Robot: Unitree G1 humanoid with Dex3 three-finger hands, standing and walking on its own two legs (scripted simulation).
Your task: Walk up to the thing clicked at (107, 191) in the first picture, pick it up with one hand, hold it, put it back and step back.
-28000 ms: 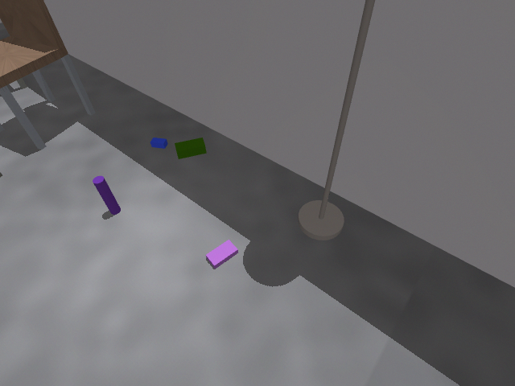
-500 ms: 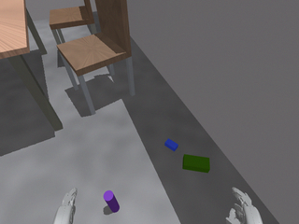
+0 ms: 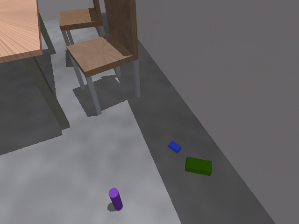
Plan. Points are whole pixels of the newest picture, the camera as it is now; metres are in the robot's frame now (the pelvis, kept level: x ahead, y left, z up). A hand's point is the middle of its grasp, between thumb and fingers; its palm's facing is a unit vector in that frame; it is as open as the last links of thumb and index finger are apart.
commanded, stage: stand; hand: left
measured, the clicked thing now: (116, 200) +0.38 +0.22 -0.64
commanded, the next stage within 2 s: step back in 1.90 s
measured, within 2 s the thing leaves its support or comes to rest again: neither
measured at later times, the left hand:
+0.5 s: hand out of the picture +0.04 +0.25 -0.14, palm faces +0.00 -0.94 -0.35, open 7.3 cm
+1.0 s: hand out of the picture +0.07 +0.24 -0.14, palm faces -0.01 -0.94 -0.33, open 7.3 cm
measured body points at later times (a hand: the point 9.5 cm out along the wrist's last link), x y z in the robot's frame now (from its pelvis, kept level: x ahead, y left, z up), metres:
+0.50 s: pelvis -0.01 +0.00 +0.02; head -0.01 +0.00 +0.47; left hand +0.04 +0.30 -0.11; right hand +0.06 -0.28 -0.12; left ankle +0.02 +0.12 -0.73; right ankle +0.01 -0.13 -0.73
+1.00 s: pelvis +0.00 +0.00 +0.02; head +0.00 -0.01 +0.47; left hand +0.07 +0.29 -0.11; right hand +0.06 -0.30 -0.12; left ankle +0.02 +0.12 -0.73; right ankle +0.01 -0.13 -0.73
